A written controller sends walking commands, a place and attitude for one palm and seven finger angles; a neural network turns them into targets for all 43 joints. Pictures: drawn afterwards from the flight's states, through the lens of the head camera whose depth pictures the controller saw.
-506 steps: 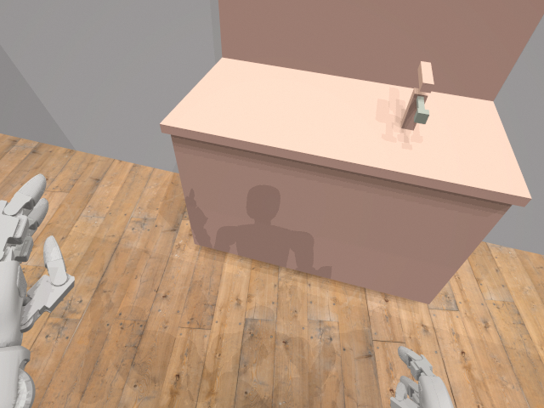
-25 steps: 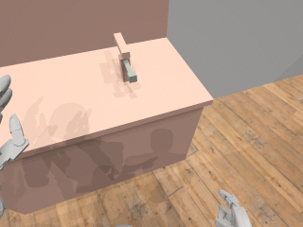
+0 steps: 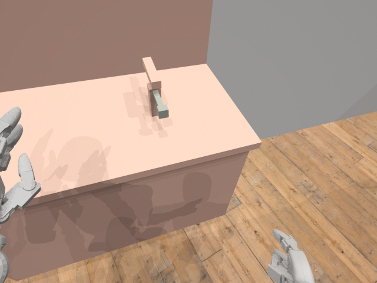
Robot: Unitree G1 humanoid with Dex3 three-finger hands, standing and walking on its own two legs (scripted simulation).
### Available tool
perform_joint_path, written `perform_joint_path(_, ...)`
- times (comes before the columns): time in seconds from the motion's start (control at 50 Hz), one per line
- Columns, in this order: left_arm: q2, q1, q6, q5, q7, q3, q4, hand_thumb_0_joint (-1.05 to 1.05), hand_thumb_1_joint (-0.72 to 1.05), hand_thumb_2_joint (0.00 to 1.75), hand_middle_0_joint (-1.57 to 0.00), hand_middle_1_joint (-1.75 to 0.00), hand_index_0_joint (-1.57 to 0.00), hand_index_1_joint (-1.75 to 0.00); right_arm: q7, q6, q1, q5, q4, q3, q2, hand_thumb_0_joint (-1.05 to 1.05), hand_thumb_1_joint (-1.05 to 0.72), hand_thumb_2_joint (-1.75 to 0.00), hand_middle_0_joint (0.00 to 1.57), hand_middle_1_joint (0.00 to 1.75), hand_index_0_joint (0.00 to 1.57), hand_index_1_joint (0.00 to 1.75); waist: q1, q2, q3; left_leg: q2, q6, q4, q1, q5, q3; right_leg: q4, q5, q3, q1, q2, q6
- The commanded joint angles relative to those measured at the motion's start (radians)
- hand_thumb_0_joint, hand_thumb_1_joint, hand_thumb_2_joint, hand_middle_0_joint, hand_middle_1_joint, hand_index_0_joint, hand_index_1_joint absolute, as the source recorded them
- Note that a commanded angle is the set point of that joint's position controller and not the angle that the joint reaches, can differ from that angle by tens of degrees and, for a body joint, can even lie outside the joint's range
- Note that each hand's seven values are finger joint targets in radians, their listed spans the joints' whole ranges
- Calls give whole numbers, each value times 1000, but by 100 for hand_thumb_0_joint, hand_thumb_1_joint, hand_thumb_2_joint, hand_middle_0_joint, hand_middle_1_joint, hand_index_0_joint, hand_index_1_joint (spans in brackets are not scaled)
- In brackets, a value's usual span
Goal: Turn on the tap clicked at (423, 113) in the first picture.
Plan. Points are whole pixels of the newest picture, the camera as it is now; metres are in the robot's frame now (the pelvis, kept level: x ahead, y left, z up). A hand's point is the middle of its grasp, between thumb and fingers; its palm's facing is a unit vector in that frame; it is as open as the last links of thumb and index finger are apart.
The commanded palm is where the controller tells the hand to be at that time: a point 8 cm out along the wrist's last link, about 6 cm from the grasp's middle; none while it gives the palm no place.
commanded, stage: shuffle to correct the standing spot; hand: left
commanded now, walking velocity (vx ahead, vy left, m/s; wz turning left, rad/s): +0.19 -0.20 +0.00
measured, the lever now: (162, 111) +0.54 +0.11 +0.04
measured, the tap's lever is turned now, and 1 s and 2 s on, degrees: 0 0 0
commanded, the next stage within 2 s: come to a stop and stand still in 1.08 s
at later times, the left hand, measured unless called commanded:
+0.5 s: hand (120, 146) +0.30 +0.14 +0.18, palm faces +0.31 -0.78 -0.55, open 7.4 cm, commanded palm +0.24 +0.18 +0.18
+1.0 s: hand (199, 117) +0.37 +0.01 +0.19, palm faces +0.41 -0.75 -0.52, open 7.4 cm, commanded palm +0.32 +0.04 +0.18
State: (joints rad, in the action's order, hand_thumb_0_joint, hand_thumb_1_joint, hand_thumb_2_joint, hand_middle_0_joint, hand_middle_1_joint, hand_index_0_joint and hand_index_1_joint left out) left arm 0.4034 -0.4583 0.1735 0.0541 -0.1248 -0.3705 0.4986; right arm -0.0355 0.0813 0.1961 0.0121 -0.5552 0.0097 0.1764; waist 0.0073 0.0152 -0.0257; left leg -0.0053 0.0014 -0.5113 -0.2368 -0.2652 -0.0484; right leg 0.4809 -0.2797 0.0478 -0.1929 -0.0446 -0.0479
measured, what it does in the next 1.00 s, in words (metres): steps to the right: right foot, then left foot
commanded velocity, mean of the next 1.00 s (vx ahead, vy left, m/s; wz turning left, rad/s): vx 0.17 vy -0.18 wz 0.00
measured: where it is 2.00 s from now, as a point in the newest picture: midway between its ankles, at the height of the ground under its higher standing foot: outside the picture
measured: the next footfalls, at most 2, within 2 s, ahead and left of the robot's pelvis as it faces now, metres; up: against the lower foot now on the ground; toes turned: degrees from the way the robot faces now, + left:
right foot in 0.52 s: +0.21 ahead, -0.23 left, +0.00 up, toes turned -6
left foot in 0.74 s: +0.19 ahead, -0.03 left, +0.00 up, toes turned +3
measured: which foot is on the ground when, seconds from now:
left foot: down 0.00-0.52, up 0.54-0.72, down 0.74-0.98, up 1.00-1.00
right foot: down 0.00-0.26, up 0.28-0.50, down 0.52-0.74, up 0.76-0.96, down 0.98-1.00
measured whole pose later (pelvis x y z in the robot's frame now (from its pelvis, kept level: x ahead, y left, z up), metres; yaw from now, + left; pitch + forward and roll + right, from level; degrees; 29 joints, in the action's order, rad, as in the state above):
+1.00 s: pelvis +0.16 -0.24 -0.02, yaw +0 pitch -2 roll -2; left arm 0.46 -0.45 0.19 0.04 -0.12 -0.44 0.56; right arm 0.01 0.06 0.21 0.03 -0.54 0.00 0.18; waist -0.02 -0.06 -0.08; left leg 0.16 0.03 -0.82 -0.33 -0.41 -0.03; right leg 0.63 -0.22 0.09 -0.35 -0.01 -0.05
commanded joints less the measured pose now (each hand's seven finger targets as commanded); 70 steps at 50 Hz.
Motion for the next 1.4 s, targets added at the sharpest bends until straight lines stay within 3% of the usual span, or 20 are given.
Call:
perform_joint_path(0.0,111,65,47,6,-18,-89,134,0,90,90,-20,-30,-20,-30,-13,32,-51,5,128,-50,134,0,-90,-90,20,30,20,30,-2,-125,58,169,-81,117,-48,-85,-150,-72,-18,-26,32,32,-13)
perform_joint_path(0.12,114,158,37,16,-27,-42,170,0,90,90,-20,-30,-20,-30,-6,30,-58,18,125,-50,124,0,-90,-90,20,30,20,30,-17,123,93,28,-18,-319,-259,-80,64,-119,241,-422,194,301,-219)
perform_joint_path(0.2,170,205,53,14,-39,-84,250,0,90,90,-20,-30,-20,-30,-9,13,-55,-3,105,-26,101,0,-90,-90,20,30,20,30,9,-23,64,41,-45,-17,17,-11,93,108,311,-197,-2,209,-134)
perform_joint_path(0.26,219,197,77,20,-34,-135,302,0,90,90,-20,-30,-20,-30,-12,18,-84,-25,122,-42,127,0,-90,-90,20,30,20,30,17,-337,104,422,-224,212,427,324,-591,703,-235,-81,-500,-29,9)
perform_joint_path(0.32,215,123,53,5,2,-153,294,0,90,90,-20,-30,-20,-30,4,11,-77,-19,112,-64,141,0,-90,-90,20,30,20,30,0,-217,0,449,-275,167,272,361,-434,753,-166,-185,-603,90,10)
perform_joint_path(0.42,148,-102,75,8,5,-174,210,0,90,90,-20,-30,-20,-30,29,23,-36,1,142,-74,137,0,-90,-90,20,30,20,30,-42,-265,83,256,-105,51,-112,146,52,170,60,49,11,56,13)
perform_joint_path(0.48,175,-25,57,3,-11,-188,140,0,90,90,-20,-30,-20,-30,22,26,-33,13,137,-63,118,0,-90,-90,20,30,20,30,-48,71,163,108,-47,-421,-259,-67,159,-7,46,14,263,61,-7)
perform_joint_path(0.5,213,33,52,-1,-19,-202,129,0,90,90,-20,-30,-20,-30,18,29,-41,20,145,-66,98,0,-90,-90,20,30,20,30,-37,368,191,10,-21,-694,-396,-268,161,-122,-17,-340,281,253,-108)
perform_joint_path(0.52,227,91,54,4,-22,-212,144,0,90,90,-20,-30,-20,-30,9,37,-60,19,145,-64,111,0,-90,-90,20,30,20,30,-34,387,171,18,-15,-827,-430,-343,77,-201,-84,-501,186,356,-168)
perform_joint_path(0.56,196,144,39,-5,-18,-146,198,0,90,90,-20,-30,-20,-30,14,35,-74,29,118,-62,132,0,-90,-90,20,30,20,30,-31,236,64,84,-19,-781,-347,-297,29,-241,-232,-519,-34,364,-208)
perform_joint_path(0.68,161,192,45,15,-36,-91,330,0,90,90,-20,-30,-20,-30,-2,9,-74,-1,102,-34,107,0,-90,-90,20,30,20,30,13,-129,153,24,-14,21,194,-51,131,153,-217,-37,-274,147,-84)
perform_joint_path(0.72,158,202,71,-4,-42,-97,385,0,90,90,-20,-30,-20,-30,5,19,-66,-9,129,-61,150,0,-90,-90,20,30,20,30,8,-428,70,367,-129,268,270,-112,-471,578,-265,2,-535,0,-2)
perform_joint_path(0.74,203,188,84,-15,-38,-127,371,0,90,90,-20,-30,-20,-30,11,30,-90,-7,128,-54,128,0,-90,-90,20,30,20,30,-1,-287,24,421,-194,307,176,-78,-515,696,-159,-92,-516,16,-2)
perform_joint_path(0.88,146,-14,63,-6,-16,-150,220,0,90,90,-20,-30,-20,-30,38,17,-39,7,133,-65,133,0,-90,-90,20,30,20,30,-35,-297,86,258,-95,37,-39,188,22,142,-36,38,-90,43,9)
perform_joint_path(0.92,151,4,45,-6,-14,-153,156,0,90,90,-20,-30,-20,-30,35,9,-31,17,141,-65,125,0,-90,-90,20,30,20,30,-39,-111,146,193,-54,-211,-115,90,94,-41,97,59,130,17,12)
perform_joint_path(0.96,163,55,25,-2,-17,-135,68,0,90,90,-20,-30,-20,-30,26,18,-41,25,151,-56,89,0,-90,-90,20,30,20,30,-18,356,157,-4,-6,-677,-381,-260,127,-158,222,-385,246,284,-148)
perform_joint_path(1.06,176,154,40,-4,-15,-112,201,0,90,90,-20,-30,-20,-30,24,4,-98,23,116,-33,110,0,-90,-90,20,30,20,30,-25,133,38,113,-9,-595,-257,-222,20,-182,122,-323,-83,340,-197)
perform_joint_path(1.16,168,146,62,7,-45,-97,293,0,90,90,-20,-30,-20,-30,3,32,-115,-11,112,-26,96,0,-90,-90,20,30,20,30,-27,3,141,12,-21,-11,66,-1,181,-141,3,-181,-62,228,-121)
perform_joint_path(1.28,167,11,59,-6,-40,-133,231,0,90,90,-20,-30,-20,-30,11,29,-98,18,127,-52,140,0,-90,-90,20,30,20,30,-35,-258,172,203,-92,51,95,318,-47,-4,264,-137,19,149,61)
perform_joint_path(1.38,127,-38,35,1,-41,-118,104,0,90,90,-20,-30,-20,-30,17,-3,-79,28,144,-52,131,0,-90,-90,20,30,20,30,-19,105,81,37,-9,-217,-190,-81,49,-196,664,-356,180,353,32)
